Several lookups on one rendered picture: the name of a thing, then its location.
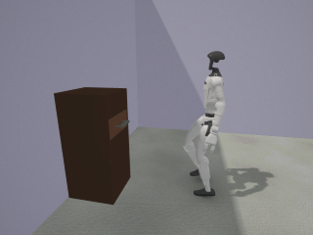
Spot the cabinet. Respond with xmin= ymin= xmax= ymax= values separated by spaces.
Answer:
xmin=54 ymin=87 xmax=131 ymax=205

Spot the drawer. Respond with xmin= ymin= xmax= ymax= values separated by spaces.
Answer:
xmin=109 ymin=110 xmax=127 ymax=140

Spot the handle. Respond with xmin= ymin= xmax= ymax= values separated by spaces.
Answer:
xmin=115 ymin=119 xmax=130 ymax=128

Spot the robot torso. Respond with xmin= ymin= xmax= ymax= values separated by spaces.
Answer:
xmin=202 ymin=74 xmax=224 ymax=125

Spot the left robot upper arm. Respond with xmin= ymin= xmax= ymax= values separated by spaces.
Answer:
xmin=210 ymin=76 xmax=226 ymax=109

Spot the left robot hand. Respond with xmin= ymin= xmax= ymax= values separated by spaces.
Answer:
xmin=202 ymin=133 xmax=217 ymax=154

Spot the robot left forearm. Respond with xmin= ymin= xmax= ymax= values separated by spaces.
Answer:
xmin=209 ymin=103 xmax=225 ymax=135

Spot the left robot shin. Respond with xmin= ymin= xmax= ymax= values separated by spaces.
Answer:
xmin=197 ymin=160 xmax=210 ymax=192

